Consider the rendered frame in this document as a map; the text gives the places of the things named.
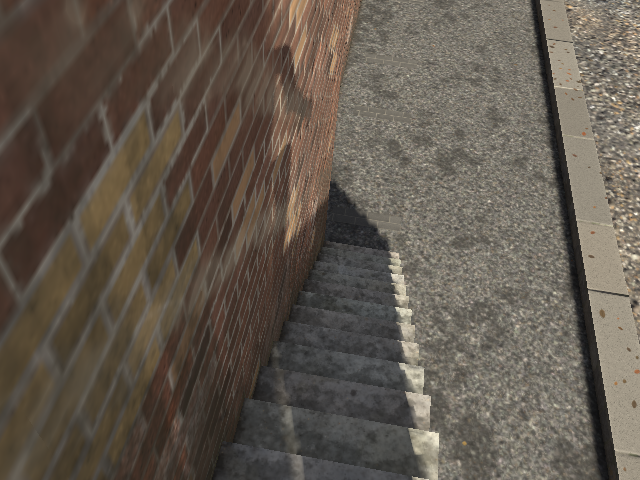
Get stairs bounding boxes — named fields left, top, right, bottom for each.
left=212, top=241, right=439, bottom=480

